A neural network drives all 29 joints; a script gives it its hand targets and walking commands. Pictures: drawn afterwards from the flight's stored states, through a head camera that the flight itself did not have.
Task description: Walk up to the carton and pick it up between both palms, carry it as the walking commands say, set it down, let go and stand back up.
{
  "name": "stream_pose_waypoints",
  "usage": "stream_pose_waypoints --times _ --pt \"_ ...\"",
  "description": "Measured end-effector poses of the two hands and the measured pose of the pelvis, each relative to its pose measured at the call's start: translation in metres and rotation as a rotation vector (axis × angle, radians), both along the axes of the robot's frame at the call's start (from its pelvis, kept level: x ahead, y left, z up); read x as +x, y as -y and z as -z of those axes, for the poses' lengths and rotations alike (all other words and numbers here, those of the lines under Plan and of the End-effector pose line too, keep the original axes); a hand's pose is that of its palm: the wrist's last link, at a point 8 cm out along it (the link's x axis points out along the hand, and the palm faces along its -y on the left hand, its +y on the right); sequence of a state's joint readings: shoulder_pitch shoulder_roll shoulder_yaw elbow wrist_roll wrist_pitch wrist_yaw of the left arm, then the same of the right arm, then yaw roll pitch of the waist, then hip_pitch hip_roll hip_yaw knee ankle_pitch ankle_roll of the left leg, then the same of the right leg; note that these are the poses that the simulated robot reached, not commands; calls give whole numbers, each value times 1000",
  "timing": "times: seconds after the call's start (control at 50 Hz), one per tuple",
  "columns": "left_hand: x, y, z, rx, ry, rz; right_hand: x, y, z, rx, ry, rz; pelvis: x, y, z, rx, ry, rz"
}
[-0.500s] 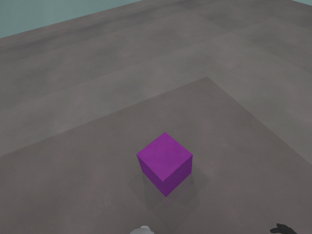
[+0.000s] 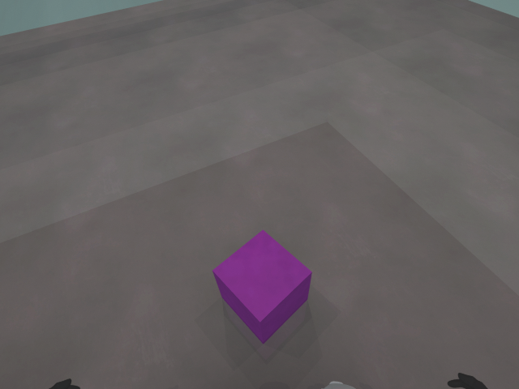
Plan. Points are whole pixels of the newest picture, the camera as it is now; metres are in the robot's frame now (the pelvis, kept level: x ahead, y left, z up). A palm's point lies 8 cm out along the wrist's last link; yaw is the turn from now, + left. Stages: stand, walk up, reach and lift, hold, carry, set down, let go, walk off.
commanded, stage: walk up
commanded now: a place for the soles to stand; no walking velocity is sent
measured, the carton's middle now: (263, 285) +0.57 +0.04 -0.61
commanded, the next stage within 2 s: none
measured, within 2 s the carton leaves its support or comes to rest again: neither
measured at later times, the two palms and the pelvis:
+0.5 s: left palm out of the picture +0.12 +0.34 -0.05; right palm out of the picture +0.10 -0.30 -0.07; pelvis -0.01 +0.01 +0.00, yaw +1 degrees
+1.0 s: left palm out of the picture +0.08 +0.49 -0.04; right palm out of the picture +0.10 -0.20 -0.08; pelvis +0.00 +0.13 -0.01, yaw -7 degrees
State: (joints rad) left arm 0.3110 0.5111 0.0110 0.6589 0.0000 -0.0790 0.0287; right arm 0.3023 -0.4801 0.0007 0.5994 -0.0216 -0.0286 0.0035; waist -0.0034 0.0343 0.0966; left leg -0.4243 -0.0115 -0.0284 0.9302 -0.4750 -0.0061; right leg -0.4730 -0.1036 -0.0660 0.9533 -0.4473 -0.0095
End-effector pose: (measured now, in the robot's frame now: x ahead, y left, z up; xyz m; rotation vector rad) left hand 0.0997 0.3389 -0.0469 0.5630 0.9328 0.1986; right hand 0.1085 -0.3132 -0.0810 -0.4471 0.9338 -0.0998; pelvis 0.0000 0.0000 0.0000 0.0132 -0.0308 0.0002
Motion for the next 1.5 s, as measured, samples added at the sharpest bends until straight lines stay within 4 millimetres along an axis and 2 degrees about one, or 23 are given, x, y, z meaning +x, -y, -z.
stream_pose_waypoints --times 0.08,0.2,0.3,0.52,0.58,0.66,0.74,0.78,0.82,0.88,0.96,1.06,1.12,1.18,1.24,1.32,1.38,1.44,1.5 --pt "14 1 -4 1 22 8 4 -5 3 14 2 3 3 -1 -1 -1 -8 0" --pt "20 -5 -2 -10 39 8 5 -12 -1 1 7 0 2 -8 -1 -7 -7 -5" --pt "26 -1 1 -30 63 8 4 -9 -7 -16 14 -7 -1 -7 -2 -9 -5 -9" --pt "15 0 2 -47 88 0 -5 -11 -11 -23 32 -9 -14 -9 -1 -12 15 -15" --pt "-3 -3 3 -24 50 -11 -6 -7 -10 -4 11 -12 -14 -8 -1 -21 13 -5" --pt "-53 -23 1 31 -64 -64 -1 -10 -8 6 -23 -38 -12 -18 -3 -34 6 -4" --pt "-93 -58 -11 88 -159 -107 9 -28 -4 10 -43 -80 -12 -42 -4 -62 -7 -7" --pt "-103 -80 -16 115 -178 -120 17 -43 -1 14 -44 -102 -11 -57 -1 -72 -6 -7" --pt "-106 -104 -19 142 -178 -123 25 -62 3 16 -27 -116 -9 -75 3 -80 1 1" --pt "-92 -137 -13 163 -156 -95 26 -90 10 24 16 -98 -6 -102 13 -80 27 36" --pt "-47 -150 -6 150 -111 -19 3 -112 7 52 52 13 -2 -120 12 -54 53 94" --pt "5 -154 -5 145 -70 87 -25 -110 2 21 56 117 3 -133 12 -30 54 158" --pt "15 -159 0 154 -73 122 -35 -106 8 -5 25 155 7 -140 19 -35 51 184" --pt "12 -175 4 163 -87 104 -28 -117 8 -11 7 150 13 -152 20 -54 47 184" --pt "16 -201 1 181 -98 89 -15 -135 6 -18 -1 121 21 -175 20 -76 29 181" --pt "37 -244 5 199 -99 100 2 -166 8 -35 3 102 38 -214 27 -82 24 188" --pt "73 -269 17 205 -77 140 1 -191 17 -46 36 153 53 -242 40 -70 42 233" --pt "119 -269 18 191 -42 205 -10 -217 20 -10 57 249 64 -257 37 -46 56 281" --pt "160 -265 11 178 -10 273 -17 -234 19 4 65 318 75 -268 32 -39 56 313"
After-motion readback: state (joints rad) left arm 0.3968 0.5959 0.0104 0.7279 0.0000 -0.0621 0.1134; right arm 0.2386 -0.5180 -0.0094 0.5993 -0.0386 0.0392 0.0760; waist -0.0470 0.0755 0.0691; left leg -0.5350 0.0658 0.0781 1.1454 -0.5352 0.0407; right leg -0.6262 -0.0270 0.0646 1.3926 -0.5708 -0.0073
